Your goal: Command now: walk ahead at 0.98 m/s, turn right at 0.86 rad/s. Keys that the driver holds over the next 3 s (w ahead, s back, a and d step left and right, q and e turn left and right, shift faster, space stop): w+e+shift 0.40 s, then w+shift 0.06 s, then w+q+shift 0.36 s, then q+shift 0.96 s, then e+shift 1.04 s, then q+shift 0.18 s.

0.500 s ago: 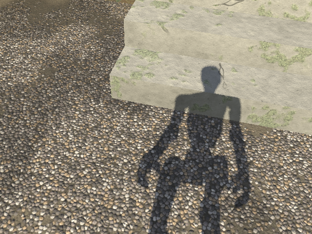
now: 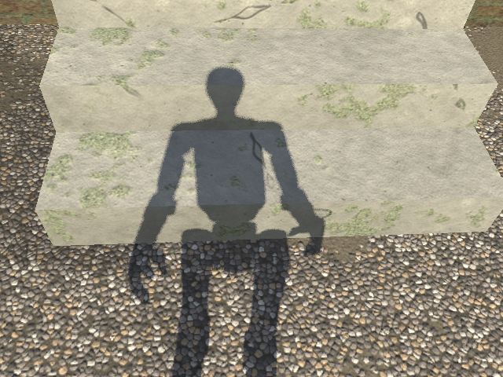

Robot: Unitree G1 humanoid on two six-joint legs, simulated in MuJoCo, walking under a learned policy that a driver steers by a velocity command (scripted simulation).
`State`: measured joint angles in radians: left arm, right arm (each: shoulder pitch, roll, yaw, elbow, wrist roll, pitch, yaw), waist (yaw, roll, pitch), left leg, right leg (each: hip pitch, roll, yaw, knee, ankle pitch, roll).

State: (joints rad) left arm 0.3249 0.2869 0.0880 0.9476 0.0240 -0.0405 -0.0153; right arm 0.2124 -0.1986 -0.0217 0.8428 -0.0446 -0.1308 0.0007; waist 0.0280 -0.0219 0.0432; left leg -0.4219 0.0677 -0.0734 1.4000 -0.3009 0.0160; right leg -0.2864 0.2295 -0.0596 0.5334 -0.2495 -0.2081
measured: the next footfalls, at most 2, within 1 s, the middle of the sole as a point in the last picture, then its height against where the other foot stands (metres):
left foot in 0.30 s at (203, 360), level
right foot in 0.72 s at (338, 288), level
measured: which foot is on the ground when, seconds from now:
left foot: up 0.00-0.28, down 0.30-0.72, up 0.74-1.00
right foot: down 0.00-0.30, up 0.32-0.70, down 0.72-1.00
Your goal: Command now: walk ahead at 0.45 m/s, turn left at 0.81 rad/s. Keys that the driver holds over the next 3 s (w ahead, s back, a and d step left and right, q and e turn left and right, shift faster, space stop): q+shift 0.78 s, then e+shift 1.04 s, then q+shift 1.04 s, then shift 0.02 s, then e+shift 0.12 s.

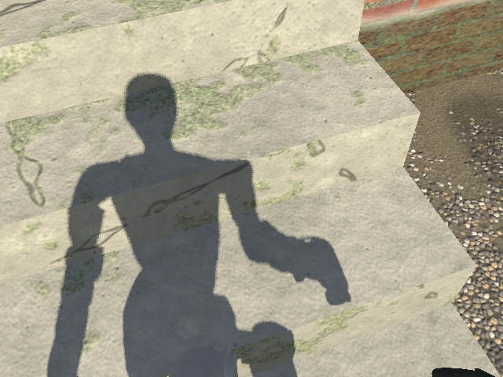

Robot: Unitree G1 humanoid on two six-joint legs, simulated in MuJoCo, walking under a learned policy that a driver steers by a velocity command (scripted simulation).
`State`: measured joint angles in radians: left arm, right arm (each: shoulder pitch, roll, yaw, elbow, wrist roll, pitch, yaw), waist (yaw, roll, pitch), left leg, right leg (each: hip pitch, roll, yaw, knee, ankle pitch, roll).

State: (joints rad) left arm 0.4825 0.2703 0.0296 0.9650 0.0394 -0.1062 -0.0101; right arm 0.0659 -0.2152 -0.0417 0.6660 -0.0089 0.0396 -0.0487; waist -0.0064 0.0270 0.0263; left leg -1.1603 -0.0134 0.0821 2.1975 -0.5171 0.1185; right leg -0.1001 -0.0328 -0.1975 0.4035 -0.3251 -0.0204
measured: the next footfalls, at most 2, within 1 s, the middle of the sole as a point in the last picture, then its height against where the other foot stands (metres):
left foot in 0.16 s outside the picture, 0.18 m higher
right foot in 0.72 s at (285, 282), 0.18 m higher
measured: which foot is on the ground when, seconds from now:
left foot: up 0.00-0.14, down 0.16-0.74, up 0.76-1.00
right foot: down 0.00-0.16, up 0.18-0.70, down 0.72-1.00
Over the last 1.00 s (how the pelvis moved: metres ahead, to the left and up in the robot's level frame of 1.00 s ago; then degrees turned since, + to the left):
0.79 -0.15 0.02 -13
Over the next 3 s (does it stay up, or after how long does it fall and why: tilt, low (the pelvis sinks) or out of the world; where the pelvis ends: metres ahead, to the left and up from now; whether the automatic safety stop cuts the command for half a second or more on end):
stays up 0.52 -0.06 0.34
